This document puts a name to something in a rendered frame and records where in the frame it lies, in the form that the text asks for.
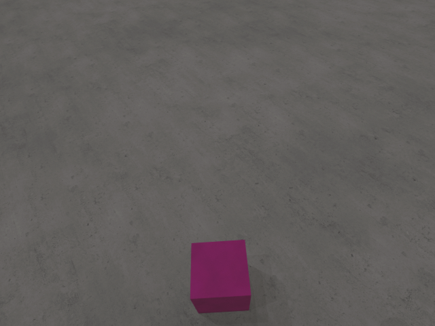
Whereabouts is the carton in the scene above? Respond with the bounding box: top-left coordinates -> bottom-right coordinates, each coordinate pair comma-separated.
190,240 -> 251,313

